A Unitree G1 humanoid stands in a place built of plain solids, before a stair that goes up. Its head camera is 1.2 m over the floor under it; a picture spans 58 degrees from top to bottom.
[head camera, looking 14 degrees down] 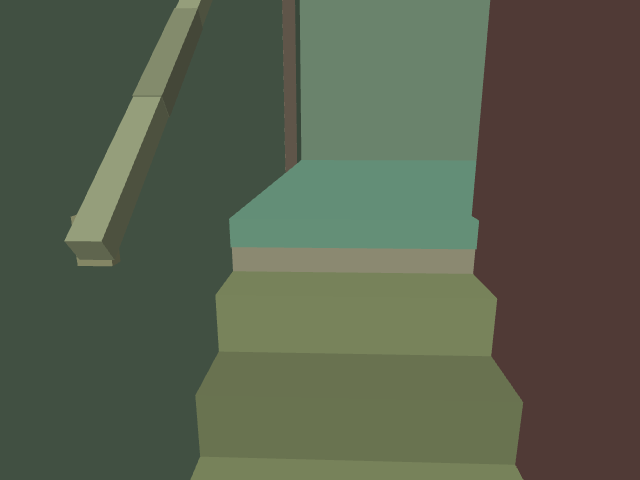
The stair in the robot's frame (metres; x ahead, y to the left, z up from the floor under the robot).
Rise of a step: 0.18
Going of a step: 0.23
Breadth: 0.82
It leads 1 degrees to the right of straight ahead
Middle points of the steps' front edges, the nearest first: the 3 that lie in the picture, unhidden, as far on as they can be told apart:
0.96 -0.09 0.55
1.18 -0.10 0.74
1.41 -0.10 0.92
